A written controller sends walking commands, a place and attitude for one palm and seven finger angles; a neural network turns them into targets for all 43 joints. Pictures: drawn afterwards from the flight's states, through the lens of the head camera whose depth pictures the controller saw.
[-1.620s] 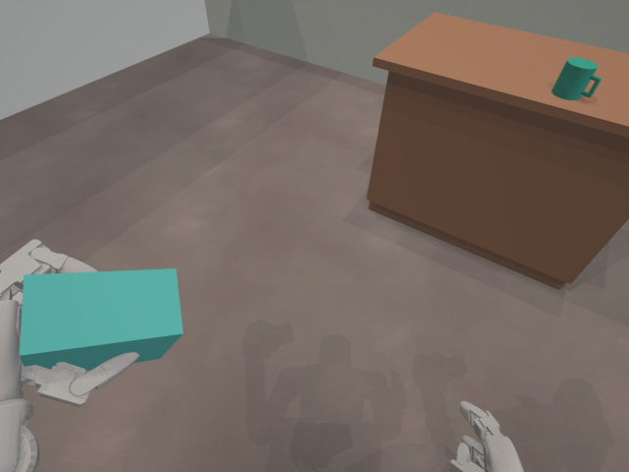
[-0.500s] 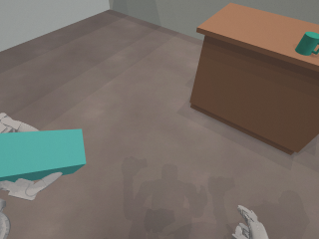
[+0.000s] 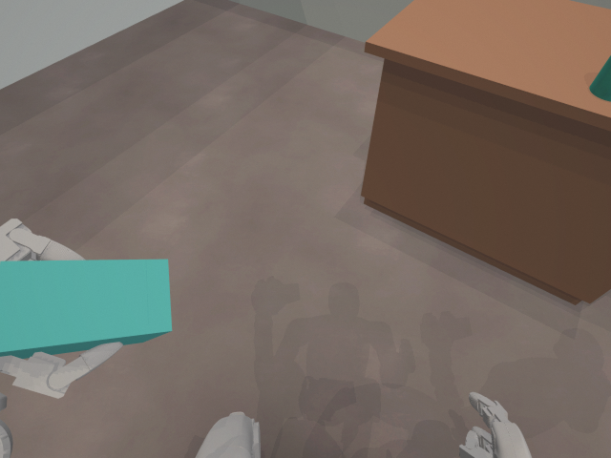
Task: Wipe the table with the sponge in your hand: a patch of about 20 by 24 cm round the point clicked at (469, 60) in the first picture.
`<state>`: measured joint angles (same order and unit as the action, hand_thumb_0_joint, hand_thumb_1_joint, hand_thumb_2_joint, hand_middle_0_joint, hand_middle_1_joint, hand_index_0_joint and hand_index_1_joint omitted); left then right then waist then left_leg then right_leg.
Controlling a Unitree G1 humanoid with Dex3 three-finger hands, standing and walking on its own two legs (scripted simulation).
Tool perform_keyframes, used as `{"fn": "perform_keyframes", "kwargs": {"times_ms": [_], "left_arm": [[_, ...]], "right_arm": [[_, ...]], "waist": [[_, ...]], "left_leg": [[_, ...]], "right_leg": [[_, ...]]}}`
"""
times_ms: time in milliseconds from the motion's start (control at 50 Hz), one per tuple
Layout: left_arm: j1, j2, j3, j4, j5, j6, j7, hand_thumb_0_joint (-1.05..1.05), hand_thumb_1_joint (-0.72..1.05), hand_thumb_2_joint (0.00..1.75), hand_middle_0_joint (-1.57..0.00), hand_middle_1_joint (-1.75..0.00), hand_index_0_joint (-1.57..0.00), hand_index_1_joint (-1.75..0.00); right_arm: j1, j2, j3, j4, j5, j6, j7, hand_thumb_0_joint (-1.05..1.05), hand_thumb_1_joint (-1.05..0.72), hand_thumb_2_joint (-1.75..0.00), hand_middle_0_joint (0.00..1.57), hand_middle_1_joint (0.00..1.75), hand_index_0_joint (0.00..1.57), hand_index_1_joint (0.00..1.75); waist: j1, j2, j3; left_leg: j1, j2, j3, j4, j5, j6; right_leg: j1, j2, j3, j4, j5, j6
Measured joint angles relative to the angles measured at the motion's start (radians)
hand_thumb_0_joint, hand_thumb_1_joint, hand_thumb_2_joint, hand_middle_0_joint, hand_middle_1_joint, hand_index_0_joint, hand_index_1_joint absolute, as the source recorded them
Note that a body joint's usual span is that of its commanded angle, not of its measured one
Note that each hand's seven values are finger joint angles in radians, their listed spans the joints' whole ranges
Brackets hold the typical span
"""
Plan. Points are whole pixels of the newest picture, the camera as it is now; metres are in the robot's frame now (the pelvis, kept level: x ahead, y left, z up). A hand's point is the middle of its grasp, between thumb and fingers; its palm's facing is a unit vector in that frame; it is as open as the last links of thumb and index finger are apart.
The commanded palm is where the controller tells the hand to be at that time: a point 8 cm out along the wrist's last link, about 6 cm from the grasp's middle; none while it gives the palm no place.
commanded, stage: walk to a spot facing it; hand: left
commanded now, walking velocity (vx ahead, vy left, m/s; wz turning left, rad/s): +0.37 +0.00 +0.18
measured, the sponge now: (109, 308) +0.23 +0.19 +0.15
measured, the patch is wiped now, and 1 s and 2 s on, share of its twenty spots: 0.00 0.00 0.00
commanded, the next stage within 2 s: none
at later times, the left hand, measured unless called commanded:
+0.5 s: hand (112, 180) +0.36 +0.22 +0.19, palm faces +0.45 -0.74 -0.49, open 10.2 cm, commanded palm +0.31 +0.26 +0.18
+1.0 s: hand (119, 129) +0.46 +0.25 +0.18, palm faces +0.60 -0.69 -0.41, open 10.2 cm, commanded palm +0.39 +0.28 +0.18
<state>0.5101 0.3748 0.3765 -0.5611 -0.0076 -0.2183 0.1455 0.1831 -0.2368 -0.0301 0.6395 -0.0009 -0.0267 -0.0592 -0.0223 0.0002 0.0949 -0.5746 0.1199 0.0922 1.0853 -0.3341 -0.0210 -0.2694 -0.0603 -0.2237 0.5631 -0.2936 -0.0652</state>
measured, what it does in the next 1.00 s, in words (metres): walks ahead: left foot, then right foot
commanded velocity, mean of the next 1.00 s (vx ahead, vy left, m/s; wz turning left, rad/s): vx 0.35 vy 0.00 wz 0.34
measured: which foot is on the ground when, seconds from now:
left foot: up 0.00-0.16, down 0.18-0.52, up 0.54-0.94, down 0.96-1.00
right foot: down 0.00-0.18, up 0.20-0.50, down 0.52-0.96, up 0.98-1.00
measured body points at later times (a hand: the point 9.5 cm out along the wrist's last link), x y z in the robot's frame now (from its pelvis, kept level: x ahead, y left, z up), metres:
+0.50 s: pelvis +0.16 -0.03 +0.00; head +0.18 -0.05 +0.45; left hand +0.33 +0.26 +0.22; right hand +0.32 -0.20 -0.11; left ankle +0.14 +0.13 -0.73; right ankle +0.22 -0.14 -0.72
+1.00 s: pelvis +0.29 -0.03 -0.02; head +0.33 -0.01 +0.43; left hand +0.42 +0.29 +0.20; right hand +0.52 -0.25 -0.09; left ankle +0.35 +0.09 -0.74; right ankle +0.23 -0.15 -0.69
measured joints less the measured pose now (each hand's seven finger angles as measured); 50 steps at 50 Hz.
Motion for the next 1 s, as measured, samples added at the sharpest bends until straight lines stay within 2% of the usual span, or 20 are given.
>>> {"fn": "perform_keyframes", "kwargs": {"times_ms": [100,160,200,260,300,340,380,460,500,520,540,580,620,680,720,800,900,940,960,1000], "left_arm": [[0.008,0.025,0.020,-0.027,-0.005,-0.011,0.029,-0.01,-0.50,0.97,-0.74,-1.32,-0.75,-1.32],[-0.011,0.015,0.017,-0.019,-0.006,-0.005,0.042,-0.01,-0.50,0.97,-0.74,-1.32,-0.75,-1.32],[-0.048,0.013,0.020,0.003,-0.008,-0.006,0.048,-0.01,-0.50,0.97,-0.74,-1.32,-0.75,-1.32],[-0.117,0.008,0.010,0.071,-0.004,0.008,0.040,-0.01,-0.50,0.97,-0.74,-1.32,-0.75,-1.32],[-0.122,0.006,0.005,0.070,-0.002,0.024,0.031,-0.01,-0.50,0.97,-0.74,-1.32,-0.75,-1.32],[-0.092,0.003,0.001,0.033,-0.005,0.023,0.025,-0.01,-0.50,0.97,-0.74,-1.32,-0.75,-1.32],[-0.052,0.001,-0.004,-0.002,-0.008,0.009,0.020,-0.01,-0.50,0.98,-0.74,-1.32,-0.75,-1.32],[-0.014,0.009,0.001,0.007,-0.012,-0.015,0.012,-0.01,-0.50,0.98,-0.74,-1.32,-0.75,-1.32],[-0.023,0.019,0.009,0.041,-0.011,-0.008,0.012,-0.01,-0.50,0.98,-0.74,-1.32,-0.75,-1.32],[-0.034,0.027,0.013,0.054,-0.009,0.001,0.014,-0.01,-0.50,0.98,-0.74,-1.32,-0.75,-1.32],[-0.056,0.019,0.008,0.073,-0.004,0.008,0.013,-0.01,-0.50,0.98,-0.74,-1.32,-0.75,-1.32],[-0.101,-0.018,-0.018,0.115,-0.003,0.023,0.009,-0.01,-0.50,0.98,-0.74,-1.32,-0.75,-1.32],[-0.109,-0.050,-0.035,0.133,-0.005,0.033,0.002,-0.01,-0.51,0.98,-0.74,-1.32,-0.75,-1.32],[-0.068,-0.063,-0.045,0.119,0.001,0.024,-0.003,-0.01,-0.51,0.98,-0.74,-1.32,-0.75,-1.32],[-0.039,-0.049,-0.042,0.094,0.003,0.016,-0.002,-0.01,-0.51,0.98,-0.74,-1.32,-0.75,-1.32],[-0.004,-0.004,-0.016,0.032,-0.001,0.004,0.011,-0.01,-0.51,0.98,-0.74,-1.32,-0.75,-1.32],[0.005,0.018,0.016,-0.041,-0.005,-0.001,0.039,-0.01,-0.51,0.98,-0.74,-1.32,-0.75,-1.32],[0.000,0.017,0.024,-0.061,-0.008,0.001,0.051,-0.01,-0.51,0.98,-0.74,-1.32,-0.75,-1.32],[-0.004,0.013,0.027,-0.070,-0.008,-0.001,0.055,-0.01,-0.51,0.98,-0.74,-1.32,-0.75,-1.32],[-0.068,0.025,0.029,-0.042,-0.009,-0.008,0.054,-0.01,-0.51,0.98,-0.74,-1.32,-0.75,-1.33]], "right_arm": [[0.040,-0.008,-0.009,-0.037,-0.002,-0.009,-0.010,0.01,-0.91,-0.90,0.20,0.30,0.20,0.30],[0.055,-0.009,-0.007,-0.055,-0.001,-0.014,-0.017,0.01,-0.91,-0.90,0.20,0.30,0.20,0.30],[0.039,0.007,-0.008,-0.059,0.001,-0.021,-0.022,0.01,-0.91,-0.90,0.20,0.30,0.20,0.30],[-0.004,0.055,0.009,-0.045,0.001,-0.029,-0.013,0.01,-0.91,-0.90,0.20,0.30,0.20,0.30],[-0.018,0.088,0.027,-0.042,0.005,-0.037,0.002,0.01,-0.91,-0.90,0.20,0.30,0.20,0.30],[-0.017,0.114,0.044,-0.045,0.005,-0.051,0.013,0.01,-0.91,-0.90,0.20,0.30,0.20,0.30],[-0.003,0.131,0.056,-0.047,0.003,-0.064,0.019,0.01,-0.91,-0.90,0.21,0.30,0.20,0.30],[0.035,0.137,0.067,-0.040,0.003,-0.072,0.012,0.01,-0.90,-0.90,0.21,0.30,0.20,0.30],[0.052,0.130,0.067,-0.033,0.006,-0.065,0.004,0.01,-0.90,-0.90,0.21,0.30,0.20,0.30],[0.060,0.124,0.066,-0.033,0.009,-0.060,0.000,0.01,-0.90,-0.90,0.21,0.30,0.20,0.30],[0.055,0.108,0.061,-0.022,0.010,-0.053,-0.002,0.01,-0.90,-0.90,0.21,0.30,0.20,0.30],[0.032,0.066,0.048,0.023,0.009,-0.037,-0.003,0.01,-0.90,-0.90,0.21,0.30,0.20,0.30],[0.015,0.028,0.034,0.051,0.010,-0.019,0.001,0.01,-0.90,-0.90,0.21,0.30,0.20,0.30],[0.006,-0.011,0.010,0.047,0.009,-0.002,-0.002,0.01,-0.91,-0.90,0.21,0.30,0.20,0.30],[0.008,-0.025,-0.007,0.026,0.008,0.004,-0.004,0.01,-0.91,-0.90,0.21,0.30,0.20,0.30],[0.028,-0.040,-0.032,-0.030,0.006,0.003,-0.003,0.01,-0.91,-0.90,0.20,0.30,0.20,0.30],[0.052,-0.032,-0.042,-0.076,0.004,-0.003,-0.003,0.01,-0.91,-0.90,0.20,0.30,0.20,0.30],[0.053,-0.024,-0.035,-0.091,0.003,-0.007,-0.005,0.01,-0.91,-0.90,0.20,0.30,0.20,0.30],[0.049,-0.027,-0.032,-0.104,0.003,-0.011,-0.006,0.01,-0.91,-0.90,0.20,0.30,0.20,0.30],[0.009,0.009,-0.034,-0.094,0.005,-0.022,-0.007,0.01,-0.91,-0.90,0.20,0.30,0.20,0.30]], "waist": [[0.016,-0.037,-0.019],[0.029,-0.042,-0.039],[0.028,-0.059,-0.039],[0.010,-0.057,-0.032],[0.002,-0.047,-0.035],[0.002,-0.031,-0.037],[0.007,-0.009,-0.039],[0.028,0.040,-0.046],[0.037,0.056,-0.049],[0.039,0.056,-0.053],[0.042,0.067,-0.048],[0.044,0.080,-0.032],[0.040,0.075,-0.022],[0.018,0.060,-0.015],[0.005,0.041,-0.010],[0.001,-0.001,0.000],[0.024,-0.044,0.000],[0.030,-0.063,-0.008],[0.033,-0.053,-0.014],[0.013,-0.058,0.008]], "left_leg": [[0.091,-0.008,0.068,-0.351,0.048,0.015],[0.199,-0.031,0.107,-0.508,0.098,0.028],[0.220,-0.045,0.114,-0.496,0.136,0.044],[0.226,-0.042,0.100,-0.443,0.080,0.044],[0.241,-0.033,0.089,-0.463,0.075,0.038],[0.263,-0.020,0.082,-0.496,0.081,0.026],[0.287,-0.006,0.073,-0.531,0.085,0.013],[0.329,0.019,0.048,-0.560,0.069,-0.015],[0.330,0.028,0.028,-0.516,0.030,-0.021],[0.311,0.029,0.018,-0.459,-0.009,-0.005],[0.274,0.029,-0.003,-0.349,-0.070,0.011],[0.185,-0.007,-0.052,-0.086,-0.121,0.022],[0.108,-0.037,-0.056,0.111,-0.092,0.016],[0.019,-0.043,-0.035,0.210,-0.028,0.001],[-0.010,-0.035,-0.014,0.155,0.007,-0.004],[0.003,-0.015,0.044,-0.109,0.045,0.000],[0.083,-0.028,0.110,-0.361,0.035,0.014],[0.150,-0.059,0.140,-0.465,0.066,0.025],[0.189,-0.066,0.132,-0.515,0.110,0.047],[0.169,-0.072,0.110,-0.431,0.126,0.081]], "right_leg": [[0.066,-0.019,-0.002,-0.018,-0.047,0.021],[0.089,-0.029,0.005,0.046,-0.118,0.043],[0.052,-0.048,0.043,0.197,-0.181,0.058],[-0.077,-0.016,0.131,0.518,-0.236,0.073],[-0.159,-0.015,0.144,0.606,-0.210,0.082],[-0.212,-0.030,0.136,0.572,-0.166,0.090],[-0.227,-0.047,0.117,0.464,-0.123,0.097],[-0.173,-0.050,0.071,0.217,-0.067,0.112],[-0.108,-0.038,0.045,0.091,-0.037,0.113],[-0.079,-0.035,0.042,0.037,-0.006,0.099],[-0.086,-0.033,0.033,0.065,0.029,0.070],[-0.078,-0.043,0.013,0.122,-0.004,0.035],[-0.044,-0.051,0.001,0.110,-0.031,0.027],[0.015,-0.053,-0.025,0.039,-0.023,0.034],[0.051,-0.054,-0.043,-0.010,-0.016,0.032],[0.101,-0.061,-0.072,-0.065,-0.021,0.038],[0.133,-0.082,-0.092,-0.034,-0.085,0.062],[0.115,-0.112,-0.085,0.060,-0.143,0.078],[0.080,-0.123,-0.075,0.163,-0.170,0.083],[-0.020,-0.107,0.028,0.449,-0.239,0.097]]}}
